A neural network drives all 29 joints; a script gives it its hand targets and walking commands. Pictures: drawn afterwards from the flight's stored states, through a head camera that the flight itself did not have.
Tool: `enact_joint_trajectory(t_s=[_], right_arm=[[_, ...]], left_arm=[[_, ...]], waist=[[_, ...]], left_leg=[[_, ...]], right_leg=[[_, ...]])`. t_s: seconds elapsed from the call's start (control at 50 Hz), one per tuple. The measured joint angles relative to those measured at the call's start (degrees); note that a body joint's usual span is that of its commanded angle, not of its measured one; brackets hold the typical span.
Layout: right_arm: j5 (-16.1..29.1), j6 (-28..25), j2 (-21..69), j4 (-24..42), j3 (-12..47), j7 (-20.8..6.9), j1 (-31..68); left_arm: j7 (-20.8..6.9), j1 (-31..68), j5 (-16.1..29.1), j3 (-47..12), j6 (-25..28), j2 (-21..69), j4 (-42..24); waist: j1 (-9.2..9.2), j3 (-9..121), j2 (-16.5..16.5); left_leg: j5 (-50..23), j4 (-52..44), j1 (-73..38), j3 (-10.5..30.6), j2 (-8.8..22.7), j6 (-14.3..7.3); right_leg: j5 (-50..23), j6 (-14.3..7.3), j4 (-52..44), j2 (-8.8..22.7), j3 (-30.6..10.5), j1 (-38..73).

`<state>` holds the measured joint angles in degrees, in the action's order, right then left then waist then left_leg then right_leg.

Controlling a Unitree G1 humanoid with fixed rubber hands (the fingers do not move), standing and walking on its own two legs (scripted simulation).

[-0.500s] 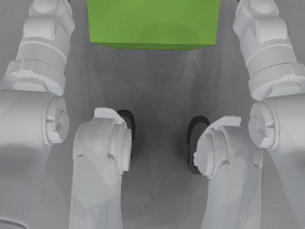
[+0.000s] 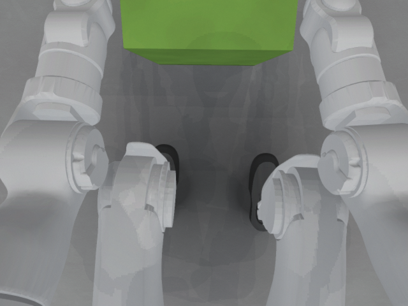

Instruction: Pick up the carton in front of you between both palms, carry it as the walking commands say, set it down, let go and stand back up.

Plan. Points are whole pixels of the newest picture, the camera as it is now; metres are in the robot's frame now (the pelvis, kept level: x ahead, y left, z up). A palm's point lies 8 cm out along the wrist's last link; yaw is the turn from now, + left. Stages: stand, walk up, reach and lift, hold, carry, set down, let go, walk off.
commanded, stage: reach and lift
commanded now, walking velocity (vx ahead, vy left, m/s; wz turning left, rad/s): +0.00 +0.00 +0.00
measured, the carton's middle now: out of the picture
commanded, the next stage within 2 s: none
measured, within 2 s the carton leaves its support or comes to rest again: leaves its support in 0.10 s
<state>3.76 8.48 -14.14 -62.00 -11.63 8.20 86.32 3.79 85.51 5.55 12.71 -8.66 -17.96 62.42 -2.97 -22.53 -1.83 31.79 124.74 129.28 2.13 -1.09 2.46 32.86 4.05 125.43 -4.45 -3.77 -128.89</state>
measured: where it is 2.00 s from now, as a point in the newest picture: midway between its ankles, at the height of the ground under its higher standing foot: (212, 200)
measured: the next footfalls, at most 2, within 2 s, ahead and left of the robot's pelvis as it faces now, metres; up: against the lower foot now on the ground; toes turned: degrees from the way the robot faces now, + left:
none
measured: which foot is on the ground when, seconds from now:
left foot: down 0.00-1.00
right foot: down 0.00-1.00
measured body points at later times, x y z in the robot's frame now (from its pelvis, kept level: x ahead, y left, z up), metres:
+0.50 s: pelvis +0.00 +0.00 +0.08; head +0.29 +0.02 +0.43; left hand +0.51 +0.20 -0.01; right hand +0.53 -0.11 -0.01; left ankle +0.12 +0.13 -0.34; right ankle +0.11 -0.13 -0.34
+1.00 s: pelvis +0.03 +0.00 +0.20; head +0.24 +0.03 +0.60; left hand +0.47 +0.19 +0.13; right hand +0.50 -0.12 +0.15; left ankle +0.12 +0.13 -0.34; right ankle +0.11 -0.13 -0.34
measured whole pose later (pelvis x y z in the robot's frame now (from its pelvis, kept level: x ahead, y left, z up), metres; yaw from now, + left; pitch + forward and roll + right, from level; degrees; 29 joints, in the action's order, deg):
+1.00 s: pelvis +0.03 +0.00 +0.20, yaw +1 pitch +39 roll -1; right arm -9.4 19.6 3.0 -37.9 -23.5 4.4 47.5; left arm 3.1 46.3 -10.3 23.2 -20.9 1.8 36.4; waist -1.0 12.5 -1.7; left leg 27.6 86.6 97.5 6.6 -5.3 3.1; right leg 29.6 3.8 86.7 -6.3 -5.9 -95.7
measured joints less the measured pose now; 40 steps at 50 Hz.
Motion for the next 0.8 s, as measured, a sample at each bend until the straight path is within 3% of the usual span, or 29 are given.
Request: enact_joint_trajectory(t_s=[0.1, 0.16, 0.2, 0.28, 0.36, 0.46, 0.56, 0.68, 0.8], right_arm=[[0.2, 2.89, 0.74, 5.74, -0.15, 1.28, -4.14], [0.66, 5.17, 2.21, 10.64, 0.01, 2.32, -7.63], [0.29, 6.64, 3.53, 14.61, -1.72, 2.19, -10.43], [-3.62, 9.01, 7.18, 18.48, -6.34, 1.17, -14.68], [-10.25, 9.75, 10.44, 15.26, -12.72, -0.92, -16.34], [-16.53, 10.25, 12.93, 15.09, -16.78, -2.75, -18.9], [-16.8, 10.84, 13.8, 17.58, -16.75, -3.14, -21.32], [-15.28, 12.18, 15.09, 22.76, -15.06, -2.91, -23.87], [-14.68, 12.52, 16.06, 24.38, -14.38, -3.62, -29.1]], left_arm=[[0.49, -4.52, 0.01, 0.48, -2.95, 2.05, -6.45], [4.52, -8.17, 0.66, -0.85, -5.29, 3.32, -11.55], [4.48, -10.54, 0.24, -0.1, -6.76, 4.34, -14.92], [2.76, -14.79, -3.84, 3.86, -8.61, 7.18, -17.87], [0.4, -17.08, -11.24, 9.95, -10.2, 10.42, -15.95], [-1.5, -18.66, -17.13, 13.82, -11.48, 12.62, -15.42], [-2.14, -20.46, -18.32, 15.09, -11.28, 14.05, -16.78], [-2.09, -24.26, -15.94, 12.9, -12.73, 14.55, -22.96], [-1.83, -29.32, -16.55, 12.67, -13.63, 16.94, -25.53]], waist=[[-0.13, 2.42, 0.06], [0.17, 6.19, -0.22], [0.41, 9.43, -0.4], [0.76, 17.54, -0.68], [0.78, 24.1, -0.61], [0.89, 27.76, -0.39], [0.78, 28.76, -0.31], [1.51, 29.94, -0.29], [1.93, 32.31, -0.42]], left_leg=[[0.3, -0.07, 0.77, 0.17, -0.26, 0.1], [0.28, -0.71, 1.47, 0.74, -1.05, 0.59], [0.08, -1.69, 1.7, 1.25, -1.83, 1.13], [-0.49, -4.84, 1.06, 2.22, -2.83, 1.72], [-1.48, -9.6, -1.3, 2.74, -3.2, 1.76], [-3.62, -16.2, -4.72, 3.12, -3.87, 1.63], [-4.96, -20.61, -7.7, 3.44, -4.26, 1.5], [-5.46, -24.37, -11.07, 3.83, -4.72, 1.59], [-4.86, -28.76, -17.29, 4.19, -4.67, 1.29]], right_leg=[[0.36, 0.23, -0.14, -0.32, -0.08, -0.65], [0.44, 0.51, -0.83, -0.83, -0.21, -1.19], [0.53, 0.8, -1.76, -1.16, -0.37, -1.23], [0.18, 1.13, -5.04, -1.59, -0.39, -0.35], [-0.83, 0.74, -9.97, -1.76, -0.33, 2.15], [-2.59, 0.21, -16.4, -1.93, -0.63, 5.72], [-3.77, 0.49, -20.8, -2.16, -0.99, 8.82], [-4.07, 0.57, -24.52, -2.02, -1.2, 12.37], [-3.57, 0.43, -29.15, -1.95, -1.37, 18.71]])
